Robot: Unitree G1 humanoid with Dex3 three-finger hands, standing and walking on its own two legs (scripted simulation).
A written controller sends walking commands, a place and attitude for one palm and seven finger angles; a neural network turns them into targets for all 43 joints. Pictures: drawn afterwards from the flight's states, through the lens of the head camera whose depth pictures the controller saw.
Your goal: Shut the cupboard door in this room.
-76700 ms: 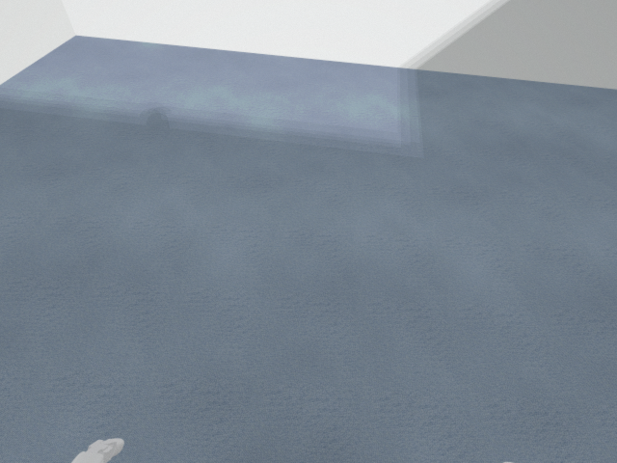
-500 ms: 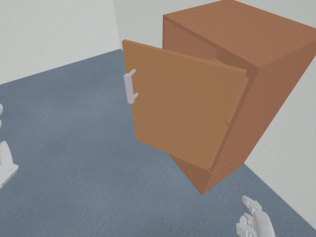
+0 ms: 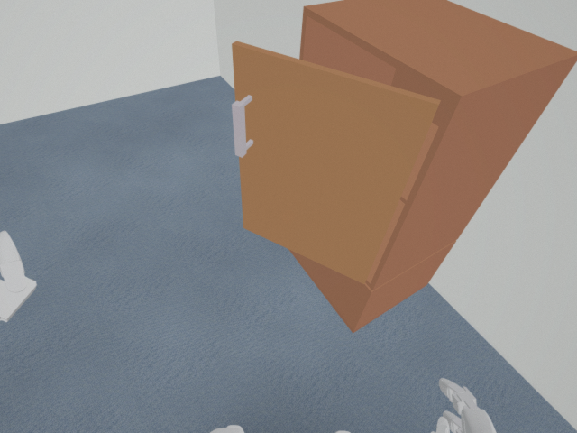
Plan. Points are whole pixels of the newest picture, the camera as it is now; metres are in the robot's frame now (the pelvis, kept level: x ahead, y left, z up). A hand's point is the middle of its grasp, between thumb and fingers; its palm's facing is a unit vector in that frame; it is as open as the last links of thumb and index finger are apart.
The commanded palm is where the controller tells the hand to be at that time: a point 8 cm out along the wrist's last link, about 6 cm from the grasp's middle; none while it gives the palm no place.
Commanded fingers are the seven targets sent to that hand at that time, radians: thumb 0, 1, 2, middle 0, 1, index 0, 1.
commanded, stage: step back with the hand held close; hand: left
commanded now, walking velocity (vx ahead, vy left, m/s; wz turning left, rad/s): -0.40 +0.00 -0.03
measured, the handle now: (244, 126) +0.75 +0.13 +0.01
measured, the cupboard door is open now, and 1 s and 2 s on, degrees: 29 29 29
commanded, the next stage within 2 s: stop stepping back and stand still in 0.30 s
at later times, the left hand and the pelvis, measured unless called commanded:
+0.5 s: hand out of the picture +0.08 +0.30 +0.19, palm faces +0.53 -0.73 -0.43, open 7.4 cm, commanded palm +0.01 +0.33 +0.20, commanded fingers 0.00 0.90 0.90 -0.20 -0.30 -0.20 -0.30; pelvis -0.10 +0.02 +0.00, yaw +5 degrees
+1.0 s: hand out of the picture +0.02 +0.31 +0.19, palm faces +0.50 -0.79 -0.35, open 7.4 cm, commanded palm -0.05 +0.33 +0.20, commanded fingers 0.00 0.90 0.90 -0.20 -0.30 -0.20 -0.30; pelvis -0.19 +0.03 +0.00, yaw +0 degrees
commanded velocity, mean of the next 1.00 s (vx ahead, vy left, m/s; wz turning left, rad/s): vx -0.03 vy -0.03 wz -0.04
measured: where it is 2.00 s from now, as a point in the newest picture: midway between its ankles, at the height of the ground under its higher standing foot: outside the picture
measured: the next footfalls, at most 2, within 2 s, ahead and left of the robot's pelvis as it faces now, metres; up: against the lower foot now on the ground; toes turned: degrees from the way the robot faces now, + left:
right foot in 0.12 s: +0.06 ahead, -0.13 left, +0.00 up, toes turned +7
right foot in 0.70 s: -0.22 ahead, -0.09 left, +0.00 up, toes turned +0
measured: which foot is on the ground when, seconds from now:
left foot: down 0.00-0.72, up 0.74-0.78, down 0.80-1.00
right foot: down 0.00-0.04, up 0.06-0.10, down 0.12-0.40, up 0.42-0.68, down 0.70-1.00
